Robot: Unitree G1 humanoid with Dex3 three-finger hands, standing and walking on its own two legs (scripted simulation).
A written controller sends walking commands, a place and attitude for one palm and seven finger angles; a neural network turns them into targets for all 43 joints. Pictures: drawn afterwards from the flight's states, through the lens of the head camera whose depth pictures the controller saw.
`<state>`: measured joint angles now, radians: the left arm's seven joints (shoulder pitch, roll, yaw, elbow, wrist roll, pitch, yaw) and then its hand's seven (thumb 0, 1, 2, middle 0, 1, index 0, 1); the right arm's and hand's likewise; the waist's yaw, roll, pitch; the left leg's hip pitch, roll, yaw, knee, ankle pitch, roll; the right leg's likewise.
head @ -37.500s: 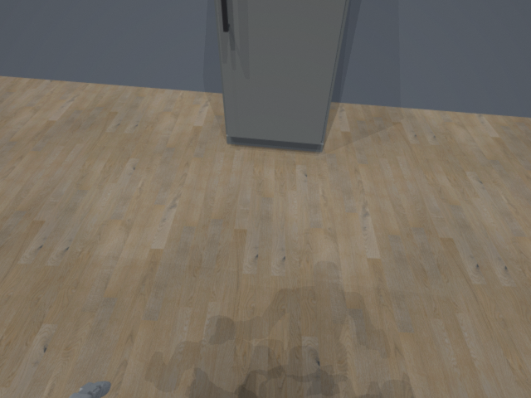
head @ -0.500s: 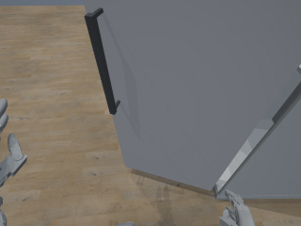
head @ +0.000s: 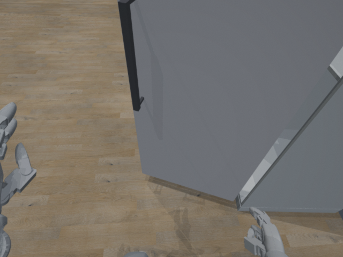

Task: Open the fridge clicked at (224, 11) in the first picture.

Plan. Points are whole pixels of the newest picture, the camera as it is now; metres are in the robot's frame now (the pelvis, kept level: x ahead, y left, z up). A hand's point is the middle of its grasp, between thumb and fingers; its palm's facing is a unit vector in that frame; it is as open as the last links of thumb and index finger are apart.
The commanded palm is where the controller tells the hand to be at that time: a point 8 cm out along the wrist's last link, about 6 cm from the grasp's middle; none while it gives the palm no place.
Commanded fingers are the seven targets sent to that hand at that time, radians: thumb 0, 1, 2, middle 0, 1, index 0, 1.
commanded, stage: stop stepping back and stand still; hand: left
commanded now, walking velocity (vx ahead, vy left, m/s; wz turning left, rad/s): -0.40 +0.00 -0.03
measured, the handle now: (134, 62) +0.61 +0.20 +0.12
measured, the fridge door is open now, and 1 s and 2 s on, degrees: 73 73 73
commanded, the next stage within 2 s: let the arm hang, fingers relaxed in 0.78 s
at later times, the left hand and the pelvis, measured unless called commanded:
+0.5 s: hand out of the picture +0.09 +0.29 +0.16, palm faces +0.51 -0.78 -0.37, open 7.4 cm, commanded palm +0.02 +0.32 +0.17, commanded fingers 0.00 0.90 0.90 -0.20 -0.30 -0.20 -0.30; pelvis -0.12 +0.02 -0.01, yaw +1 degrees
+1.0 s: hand out of the picture +0.07 +0.31 +0.00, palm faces +0.25 -0.84 -0.48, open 7.4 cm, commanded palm none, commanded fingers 0.00 0.90 0.90 -0.20 -0.30 -0.20 -0.30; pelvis -0.13 +0.03 -0.02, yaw +2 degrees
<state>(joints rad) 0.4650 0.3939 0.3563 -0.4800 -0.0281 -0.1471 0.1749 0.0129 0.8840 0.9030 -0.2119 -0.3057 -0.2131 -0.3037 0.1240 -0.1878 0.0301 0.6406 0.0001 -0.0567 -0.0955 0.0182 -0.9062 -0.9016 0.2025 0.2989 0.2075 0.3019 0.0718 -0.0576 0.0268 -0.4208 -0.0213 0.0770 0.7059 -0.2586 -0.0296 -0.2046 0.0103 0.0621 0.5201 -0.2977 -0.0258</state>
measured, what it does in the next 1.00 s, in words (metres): walks backwards: left foot, then left foot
